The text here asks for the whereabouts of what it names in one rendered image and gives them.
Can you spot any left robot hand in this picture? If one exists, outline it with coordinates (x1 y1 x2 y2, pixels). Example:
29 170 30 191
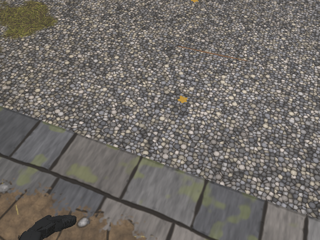
18 215 77 240

